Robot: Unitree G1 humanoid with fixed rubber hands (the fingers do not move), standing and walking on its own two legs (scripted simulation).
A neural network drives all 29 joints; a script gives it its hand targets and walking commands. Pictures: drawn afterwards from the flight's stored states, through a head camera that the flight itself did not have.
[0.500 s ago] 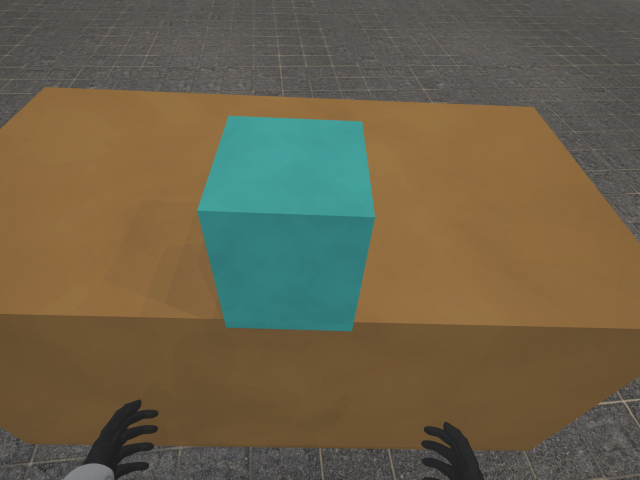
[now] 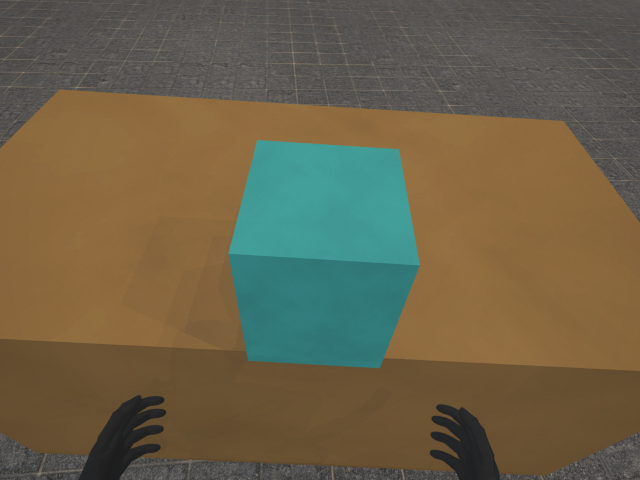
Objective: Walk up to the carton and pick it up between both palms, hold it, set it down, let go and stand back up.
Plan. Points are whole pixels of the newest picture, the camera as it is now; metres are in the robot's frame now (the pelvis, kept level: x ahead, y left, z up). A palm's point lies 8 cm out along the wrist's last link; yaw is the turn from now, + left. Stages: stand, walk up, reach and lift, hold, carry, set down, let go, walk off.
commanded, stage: reach and lift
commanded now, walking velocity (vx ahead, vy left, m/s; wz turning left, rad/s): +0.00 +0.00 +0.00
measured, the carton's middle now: (320, 258) +0.42 +0.02 +0.03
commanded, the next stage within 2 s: none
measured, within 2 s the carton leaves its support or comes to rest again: neither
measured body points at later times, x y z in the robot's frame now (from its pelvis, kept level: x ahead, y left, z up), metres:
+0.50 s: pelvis +0.01 +0.05 +0.00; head -0.01 +0.06 +0.45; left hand +0.21 +0.25 +0.00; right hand +0.21 -0.16 +0.00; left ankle -0.03 +0.11 -0.74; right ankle +0.00 -0.09 -0.74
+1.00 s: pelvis -0.03 +0.03 +0.00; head -0.02 +0.04 +0.45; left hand +0.30 +0.23 +0.07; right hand +0.29 -0.17 +0.07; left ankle -0.03 +0.11 -0.74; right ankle +0.00 -0.09 -0.74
